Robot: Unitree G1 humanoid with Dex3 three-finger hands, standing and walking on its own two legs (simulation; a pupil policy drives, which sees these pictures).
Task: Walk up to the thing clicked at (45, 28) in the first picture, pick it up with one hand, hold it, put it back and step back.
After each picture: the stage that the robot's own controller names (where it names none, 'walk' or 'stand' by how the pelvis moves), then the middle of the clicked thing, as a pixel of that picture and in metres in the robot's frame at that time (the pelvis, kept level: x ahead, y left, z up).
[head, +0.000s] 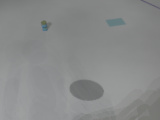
stand; (44, 25) +1.65 +0.43 -0.72
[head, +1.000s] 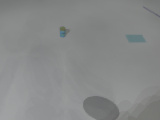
walk; (62, 32) +1.55 +0.14 -0.69
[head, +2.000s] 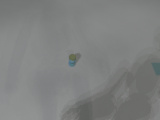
walk; (72, 60) +0.97 +0.04 -0.70
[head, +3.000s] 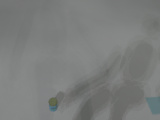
walk; (53, 104) +0.58 +0.15 -0.71
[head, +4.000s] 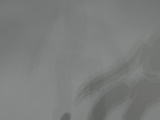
stand; out of the picture +0.40 +0.20 -0.70
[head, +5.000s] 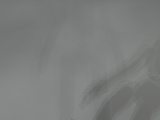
stand; out of the picture +0.36 +0.15 -0.72
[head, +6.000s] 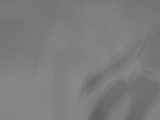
stand; out of the picture +0.33 +0.18 -0.72
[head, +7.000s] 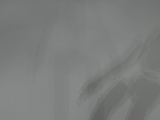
stand; out of the picture +0.33 +0.17 -0.73
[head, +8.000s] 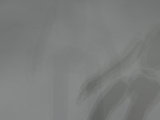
stand; out of the picture +0.33 +0.18 -0.73
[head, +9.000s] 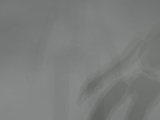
go down; out of the picture +0.33 +0.18 -0.73
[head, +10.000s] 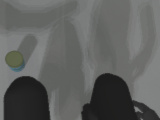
go down; (16, 62) +0.41 +0.21 -0.31
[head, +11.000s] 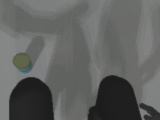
approach; (23, 63) +0.41 +0.22 -0.30
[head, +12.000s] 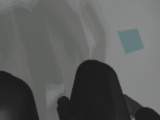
close in; out of the picture +0.39 +0.25 -0.22
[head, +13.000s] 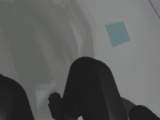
close; out of the picture +0.39 +0.26 -0.22
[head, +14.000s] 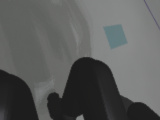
lift; out of the picture +0.37 +0.25 -0.23
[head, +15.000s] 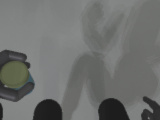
lift; (19, 80) +0.33 +0.19 +0.00
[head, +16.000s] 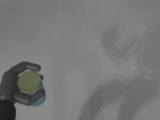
hold; (33, 89) +0.31 +0.16 +0.02
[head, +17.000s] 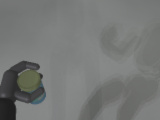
hold; (33, 88) +0.32 +0.17 +0.01
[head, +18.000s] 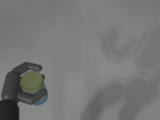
hold; (35, 89) +0.32 +0.16 +0.02
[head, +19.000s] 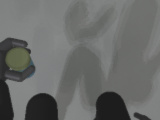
crouch; (22, 64) +0.39 +0.19 -0.07
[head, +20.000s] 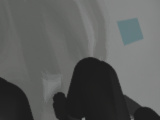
lower; out of the picture +0.39 +0.26 -0.22
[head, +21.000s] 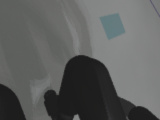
lower; out of the picture +0.41 +0.27 -0.22
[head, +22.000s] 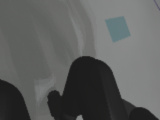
lower; out of the picture +0.40 +0.28 -0.22
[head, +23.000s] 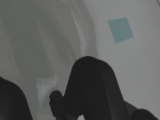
lower; out of the picture +0.40 +0.28 -0.22
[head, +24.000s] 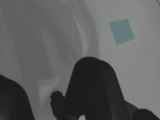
loosen; out of the picture +0.38 +0.25 -0.22
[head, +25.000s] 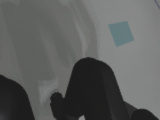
withdraw; out of the picture +0.39 +0.25 -0.23
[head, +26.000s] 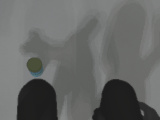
walk; (35, 67) +0.42 +0.20 -0.33
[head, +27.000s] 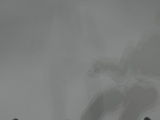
stand; out of the picture +0.33 +0.14 -0.66
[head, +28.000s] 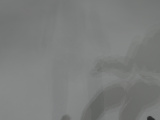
stand; out of the picture +0.35 +0.17 -0.66
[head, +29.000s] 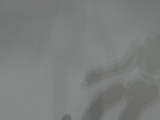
stand; out of the picture +0.35 +0.16 -0.69
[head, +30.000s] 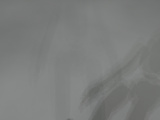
walk; out of the picture +0.36 +0.16 -0.72
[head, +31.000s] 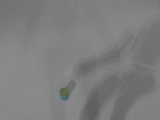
walk; (64, 94) +0.54 +0.10 -0.70
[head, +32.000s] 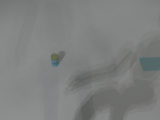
walk; (54, 60) +0.87 +0.17 -0.70
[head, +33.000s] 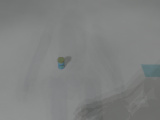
stand; (61, 63) +1.00 +0.18 -0.71
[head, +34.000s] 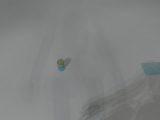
stand; (60, 65) +1.00 +0.19 -0.73
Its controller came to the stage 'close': yes
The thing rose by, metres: 0.71
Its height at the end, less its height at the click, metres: +0.00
